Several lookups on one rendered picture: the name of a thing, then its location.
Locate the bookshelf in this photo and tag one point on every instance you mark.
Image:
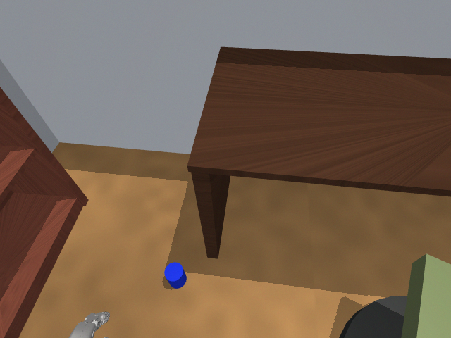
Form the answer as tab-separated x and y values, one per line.
39	205

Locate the left robot hand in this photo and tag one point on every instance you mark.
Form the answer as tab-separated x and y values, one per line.
90	325

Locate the desk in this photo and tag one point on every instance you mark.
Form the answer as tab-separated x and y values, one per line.
350	120

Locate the can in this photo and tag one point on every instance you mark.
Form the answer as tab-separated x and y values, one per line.
175	275

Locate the office chair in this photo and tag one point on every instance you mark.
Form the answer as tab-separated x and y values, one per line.
424	313

